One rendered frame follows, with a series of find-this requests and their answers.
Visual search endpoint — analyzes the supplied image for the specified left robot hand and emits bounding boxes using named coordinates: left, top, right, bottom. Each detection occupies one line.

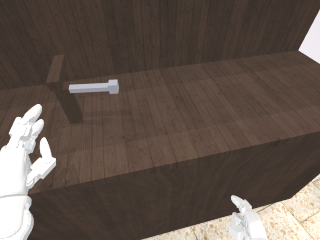
left=0, top=104, right=56, bottom=197

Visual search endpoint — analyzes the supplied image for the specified counter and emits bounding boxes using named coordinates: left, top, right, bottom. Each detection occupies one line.
left=0, top=0, right=320, bottom=240

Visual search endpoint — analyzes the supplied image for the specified robot left forearm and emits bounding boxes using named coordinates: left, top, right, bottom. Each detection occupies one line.
left=0, top=194, right=34, bottom=240

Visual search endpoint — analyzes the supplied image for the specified right robot hand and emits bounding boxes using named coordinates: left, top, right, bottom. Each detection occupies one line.
left=228, top=195, right=268, bottom=240

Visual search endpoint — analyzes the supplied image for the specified tap lever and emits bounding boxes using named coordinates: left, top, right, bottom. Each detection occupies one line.
left=69, top=79, right=119, bottom=94

